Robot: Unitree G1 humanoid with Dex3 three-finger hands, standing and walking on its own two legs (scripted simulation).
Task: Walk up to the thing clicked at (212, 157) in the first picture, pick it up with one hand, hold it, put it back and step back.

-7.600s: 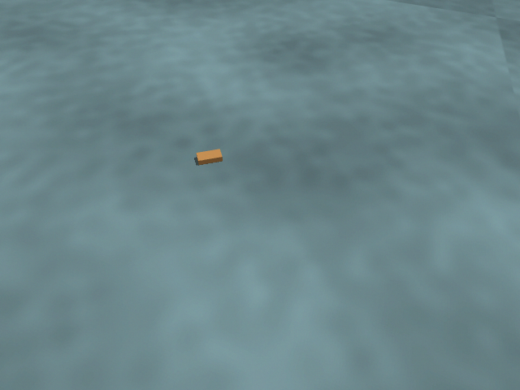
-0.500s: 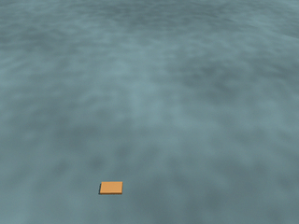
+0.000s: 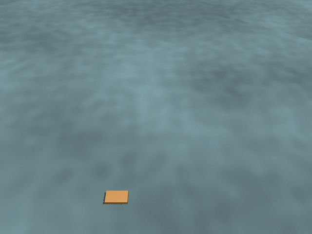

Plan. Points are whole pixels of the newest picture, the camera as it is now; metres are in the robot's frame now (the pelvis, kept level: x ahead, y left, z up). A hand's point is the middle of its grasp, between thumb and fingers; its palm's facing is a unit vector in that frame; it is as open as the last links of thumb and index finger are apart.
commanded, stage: stand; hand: left
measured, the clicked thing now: (116, 197) +0.47 +0.21 -0.77
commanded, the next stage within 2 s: walk up in 0.90 s
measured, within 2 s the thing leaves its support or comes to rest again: neither
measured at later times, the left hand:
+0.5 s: hand out of the picture +0.07 +0.25 -0.16, palm faces -0.04 -0.94 -0.34, open 7.4 cm
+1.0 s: hand out of the picture +0.07 +0.26 -0.16, palm faces -0.04 -0.94 -0.35, open 7.4 cm
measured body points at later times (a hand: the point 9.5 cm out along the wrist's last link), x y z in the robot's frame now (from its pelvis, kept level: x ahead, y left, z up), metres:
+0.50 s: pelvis +0.00 +0.00 +0.00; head +0.01 +0.00 +0.45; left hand +0.07 +0.30 -0.13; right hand +0.07 -0.30 -0.13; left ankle -0.01 +0.12 -0.75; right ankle +0.00 -0.13 -0.75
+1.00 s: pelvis +0.00 -0.01 +0.00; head +0.00 +0.00 +0.45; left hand +0.07 +0.30 -0.13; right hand +0.07 -0.31 -0.13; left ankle -0.01 +0.12 -0.75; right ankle -0.01 -0.13 -0.75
